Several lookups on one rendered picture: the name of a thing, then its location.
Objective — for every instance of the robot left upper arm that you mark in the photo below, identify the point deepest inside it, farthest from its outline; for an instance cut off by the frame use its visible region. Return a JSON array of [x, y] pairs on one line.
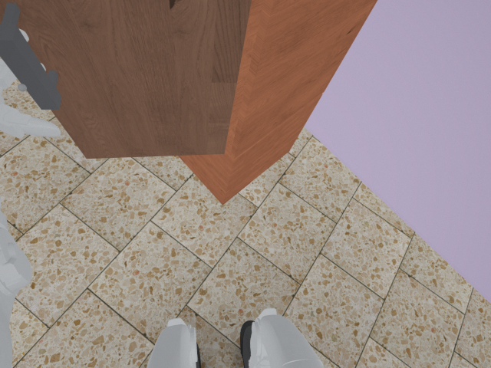
[[15, 273]]

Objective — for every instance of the cupboard door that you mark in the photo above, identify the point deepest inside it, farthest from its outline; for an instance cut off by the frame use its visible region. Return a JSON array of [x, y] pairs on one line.
[[140, 78]]

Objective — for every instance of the right robot shin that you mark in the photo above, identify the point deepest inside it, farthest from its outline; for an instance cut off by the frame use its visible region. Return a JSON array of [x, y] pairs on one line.
[[254, 361]]

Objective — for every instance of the robot right thigh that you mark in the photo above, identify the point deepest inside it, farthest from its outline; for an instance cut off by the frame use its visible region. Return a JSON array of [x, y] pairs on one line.
[[282, 344]]

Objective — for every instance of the handle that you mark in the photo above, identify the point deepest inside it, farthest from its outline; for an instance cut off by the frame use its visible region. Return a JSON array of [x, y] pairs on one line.
[[22, 61]]

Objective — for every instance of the left robot hand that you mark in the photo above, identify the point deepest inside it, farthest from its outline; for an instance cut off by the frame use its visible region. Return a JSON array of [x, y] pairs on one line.
[[11, 120]]

